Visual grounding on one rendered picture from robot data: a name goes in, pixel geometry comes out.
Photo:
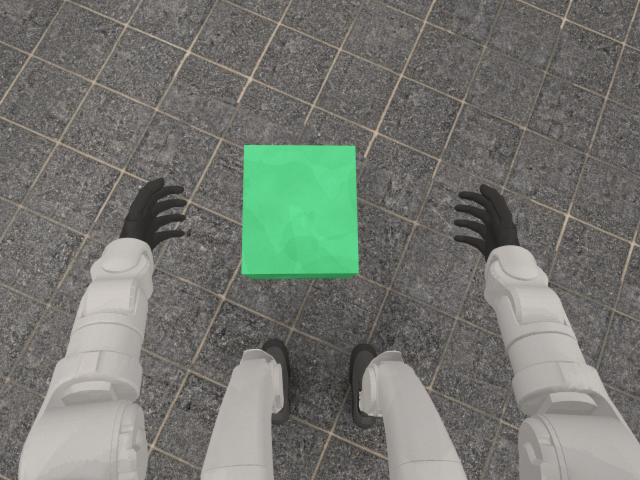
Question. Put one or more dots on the robot right hand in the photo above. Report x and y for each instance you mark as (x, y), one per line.
(499, 229)

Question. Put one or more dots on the robot left upper arm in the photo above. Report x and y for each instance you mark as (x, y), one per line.
(96, 441)

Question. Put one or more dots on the right robot foot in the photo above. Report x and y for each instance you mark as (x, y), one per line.
(361, 357)

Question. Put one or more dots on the robot right upper arm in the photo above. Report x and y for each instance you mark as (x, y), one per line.
(576, 447)

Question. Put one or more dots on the left robot foot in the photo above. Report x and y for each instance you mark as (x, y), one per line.
(278, 351)

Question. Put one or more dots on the robot foot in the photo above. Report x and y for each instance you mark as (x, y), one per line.
(278, 351)
(361, 357)

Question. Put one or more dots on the robot left forearm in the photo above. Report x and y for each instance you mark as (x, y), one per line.
(102, 359)

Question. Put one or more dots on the robot right forearm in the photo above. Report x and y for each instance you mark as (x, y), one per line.
(550, 373)

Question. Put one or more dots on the robot left hand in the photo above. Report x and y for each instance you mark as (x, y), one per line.
(141, 222)

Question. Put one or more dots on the carton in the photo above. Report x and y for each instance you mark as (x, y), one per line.
(299, 212)

